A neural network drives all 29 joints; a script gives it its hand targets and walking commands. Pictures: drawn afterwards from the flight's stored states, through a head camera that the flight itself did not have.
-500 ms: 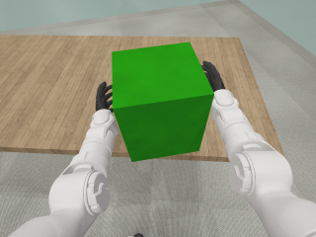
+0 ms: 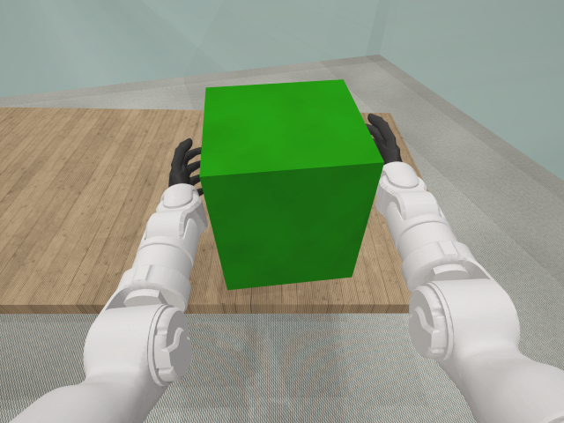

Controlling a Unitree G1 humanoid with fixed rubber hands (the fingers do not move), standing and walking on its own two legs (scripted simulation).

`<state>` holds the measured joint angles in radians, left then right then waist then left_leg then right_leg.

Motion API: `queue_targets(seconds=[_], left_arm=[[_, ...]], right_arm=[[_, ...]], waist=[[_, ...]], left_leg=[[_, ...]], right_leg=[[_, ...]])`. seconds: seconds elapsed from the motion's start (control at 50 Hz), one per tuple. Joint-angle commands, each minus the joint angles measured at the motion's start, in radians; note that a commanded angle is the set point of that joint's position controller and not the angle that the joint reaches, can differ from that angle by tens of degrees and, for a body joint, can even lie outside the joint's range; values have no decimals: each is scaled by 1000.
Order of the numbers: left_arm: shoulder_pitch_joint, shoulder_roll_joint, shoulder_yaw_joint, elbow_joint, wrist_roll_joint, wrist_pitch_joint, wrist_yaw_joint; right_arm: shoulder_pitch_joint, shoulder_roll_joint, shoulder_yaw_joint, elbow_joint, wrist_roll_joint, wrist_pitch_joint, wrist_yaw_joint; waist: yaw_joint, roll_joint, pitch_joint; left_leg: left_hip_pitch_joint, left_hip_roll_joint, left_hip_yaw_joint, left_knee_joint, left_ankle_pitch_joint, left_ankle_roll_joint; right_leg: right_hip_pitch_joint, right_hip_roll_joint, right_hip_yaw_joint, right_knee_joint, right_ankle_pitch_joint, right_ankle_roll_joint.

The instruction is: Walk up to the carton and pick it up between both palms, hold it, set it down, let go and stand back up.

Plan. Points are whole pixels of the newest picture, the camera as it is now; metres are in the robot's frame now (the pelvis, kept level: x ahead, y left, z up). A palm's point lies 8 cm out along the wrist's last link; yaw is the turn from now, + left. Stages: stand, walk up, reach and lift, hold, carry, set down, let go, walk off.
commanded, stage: reach and lift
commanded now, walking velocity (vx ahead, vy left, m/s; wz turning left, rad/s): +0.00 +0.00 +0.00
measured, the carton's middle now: (283, 188) +0.44 +0.04 +0.13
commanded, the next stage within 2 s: hold in 1.64 s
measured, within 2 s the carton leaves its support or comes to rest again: neither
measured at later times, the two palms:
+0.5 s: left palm (178, 189) +0.37 +0.18 +0.17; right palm (396, 166) +0.41 -0.12 +0.21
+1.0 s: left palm (183, 176) +0.38 +0.17 +0.18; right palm (405, 155) +0.41 -0.12 +0.22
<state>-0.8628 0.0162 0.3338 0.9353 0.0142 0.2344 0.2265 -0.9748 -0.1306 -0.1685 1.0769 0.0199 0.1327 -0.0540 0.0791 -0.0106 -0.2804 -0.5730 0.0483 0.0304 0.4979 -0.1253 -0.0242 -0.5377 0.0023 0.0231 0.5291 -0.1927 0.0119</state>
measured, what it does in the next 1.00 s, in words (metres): stands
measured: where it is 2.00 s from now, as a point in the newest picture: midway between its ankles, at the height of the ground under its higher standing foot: outside the picture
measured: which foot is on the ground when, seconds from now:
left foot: down 0.00-1.00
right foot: down 0.00-1.00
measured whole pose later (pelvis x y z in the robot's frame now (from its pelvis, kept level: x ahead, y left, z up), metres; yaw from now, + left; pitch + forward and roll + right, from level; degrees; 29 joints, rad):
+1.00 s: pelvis -0.01 +0.00 +0.00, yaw +0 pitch +6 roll -1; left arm -0.86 0.02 0.33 0.81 0.12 0.43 0.18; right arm -0.98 -0.12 -0.16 0.99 0.03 0.29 -0.08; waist 0.02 -0.01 -0.26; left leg -0.48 0.05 0.03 0.50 -0.13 -0.01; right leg -0.43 0.00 0.02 0.51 -0.18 0.02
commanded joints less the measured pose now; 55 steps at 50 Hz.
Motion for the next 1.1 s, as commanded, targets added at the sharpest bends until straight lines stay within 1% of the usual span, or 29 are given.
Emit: queue_targets(seconds=[0.0, 0.04, 0.08, 0.14, 0.18, 0.2, 0.22, 0.28, 0.32, 0.34, 0.36, 0.4, 0.42, 0.5, 0.52, 0.6, 0.66, 0.68, 0.7, 0.74, 0.76, 0.78, 0.8, 0.82, 0.86, 0.96, 1.0, 1.02, 1.08], left_arm=[[-822, -641, -396, -376, -4, -2, -192], [-829, -640, -389, -391, 8, 20, -197], [-830, -639, -374, -394, 17, 35, -201], [-865, -626, -349, -383, 29, 53, -212], [-883, -616, -330, -382, 35, 59, -216], [-895, -615, -331, -374, 33, 61, -219], [-924, -612, -323, -386, 30, 59, -220], [-943, -602, -305, -370, 31, 65, -226], [-965, -600, -309, -370, 27, 67, -231], [-976, -603, -315, -377, 21, 68, -231], [-983, -604, -321, -381, 16, 67, -230], [-999, -602, -318, -387, 12, 66, -233], [-1006, -602, -324, -383, 6, 67, -234], [-1026, -600, -342, -405, -11, 67, -236], [-1016, -593, -329, -401, -5, 70, -237], [-1016, -603, -349, -434, -13, 76, -234], [-993, -590, -337, -428, -5, 91, -240], [-988, -591, -328, -424, 6, 96, -241], [-988, -591, -331, -429, 2, 101, -241], [-989, -595, -337, -452, 2, 105, -240], [-1001, -590, -340, -460, -6, 106, -241], [-988, -596, -346, -469, -4, 112, -241], [-999, -594, -345, -472, -6, 114, -241], [-996, -594, -345, -463, -7, 118, -243], [-995, -601, -359, -487, -15, 124, -245], [-973, -596, -345, -472, -1, 147, -252], [-992, -594, -354, -489, -9, 151, -254], [-987, -594, -352, -497, -10, 154, -253], [-994, -617, -379, -530, -23, 161, -250]], right_arm=[[-654, 737, 248, -181, 160, 34, 65], [-659, 733, 233, -179, 158, 42, 70], [-680, 736, 231, -188, 152, 46, 74], [-702, 750, 200, -182, 134, 53, 75], [-730, 764, 195, -195, 125, 56, 78], [-730, 767, 183, -189, 119, 58, 77], [-744, 775, 176, -189, 114, 58, 79], [-755, 787, 165, -183, 103, 63, 80], [-757, 788, 155, -176, 95, 67, 79], [-774, 797, 162, -194, 100, 65, 78], [-771, 796, 159, -191, 97, 67, 77], [-773, 803, 157, -188, 96, 70, 77], [-788, 807, 164, -205, 100, 69, 74], [-787, 829, 180, -223, 113, 74, 62], [-779, 828, 181, -220, 116, 79, 60], [-776, 832, 215, -245, 146, 87, 50], [-756, 825, 226, -248, 159, 99, 44], [-756, 817, 220, -242, 158, 102, 44], [-768, 819, 229, -260, 165, 102, 43], [-764, 817, 237, -267, 176, 107, 41], [-767, 822, 244, -278, 180, 110, 37], [-760, 815, 250, -279, 189, 113, 36], [-777, 816, 255, -294, 192, 113, 36], [-779, 814, 252, -298, 191, 117, 33], [-765, 812, 257, -306, 202, 123, 28], [-762, 794, 250, -299, 201, 136, 26], [-765, 792, 255, -307, 206, 140, 25], [-770, 799, 265, -320, 216, 141, 24], [-771, 795, 276, -344, 229, 145, 23]], waist=[[-96, 32, -392], [-101, 34, -367], [-95, 28, -345], [-102, 17, -308], [-91, 7, -307], [-102, 15, -295], [-102, 9, -300], [-104, -1, -288], [-116, 7, -290], [-112, 7, -305], [-122, 10, -304], [-124, 4, -313], [-125, 2, -325], [-136, 3, -347], [-134, -5, -341], [-137, 7, -372], [-138, -2, -360], [-138, 4, -354], [-134, 0, -362], [-138, 10, -373], [-140, 2, -381], [-141, 11, -388], [-138, 8, -396], [-144, 3, -394], [-155, 12, -406], [-156, 9, -372], [-159, 15, -375], [-152, 9, -385], [-164, 23, -408]], left_leg=[[587, -80, -33, -87, 161, -24], [593, -80, -34, -100, 139, -24], [587, -81, -33, -112, 122, -17], [558, -87, -28, -137, 48, -6], [542, -89, -24, -146, 21, 4], [532, -93, -23, -152, -1, 5], [524, -93, -22, -155, -16, 10], [505, -97, -16, -164, -51, 21], [501, -97, -15, -168, -70, 20], [500, -99, -14, -166, -74, 21], [499, -98, -16, -166, -75, 20], [495, -101, -16, -164, -75, 23], [493, -101, -16, -162, -80, 23], [499, -106, -19, -151, -60, 23], [497, -107, -19, -148, -50, 27], [515, -109, -25, -141, -15, 21], [522, -112, -29, -136, 0, 25], [520, -113, -29, -138, -7, 25], [524, -112, -29, -136, 5, 26], [539, -111, -30, -134, 24, 23], [539, -114, -30, -129, 29, 24], [551, -113, -33, -126, 46, 21], [549, -114, -34, -125, 44, 23], [550, -115, -34, -124, 43, 22], [560, -115, -38, -119, 62, 17], [559, -115, -38, -123, 48, 21], [560, -115, -36, -123, 50, 19], [562, -115, -38, -121, 63, 20], [581, -108, -42, -115, 81, 7]], right_leg=[[375, 85, -71, -217, 181, 24], [364, 85, -72, -229, 142, 19], [365, 82, -68, -237, 120, 19], [364, 75, -61, -252, 55, 20], [365, 72, -58, -254, 25, 20], [359, 70, -57, -259, 4, 19], [360, 70, -57, -257, -12, 18], [359, 67, -52, -262, -53, 18], [359, 64, -49, -264, -75, 16], [357, 65, -50, -263, -79, 16], [357, 64, -49, -262, -77, 15], [360, 64, -49, -260, -79, 18], [361, 63, -47, -260, -82, 17], [376, 58, -42, -258, -46, 25], [380, 57, -41, -258, -36, 29], [395, 61, -40, -252, 11, 33], [399, 60, -39, -255, 23, 38], [400, 59, -40, -255, 14, 38], [403, 62, -42, -251, 28, 40], [408, 64, -42, -250, 50, 41], [413, 63, -41, -249, 61, 43], [415, 66, -43, -247, 73, 42], [419, 66, -42, -247, 73, 44], [417, 67, -43, -247, 72, 45], [428, 68, -42, -244, 97, 46], [415, 70, -45, -248, 73, 45], [417, 69, -44, -248, 77, 46], [428, 70, -45, -245, 90, 49], [426, 74, -47, -240, 112, 47]])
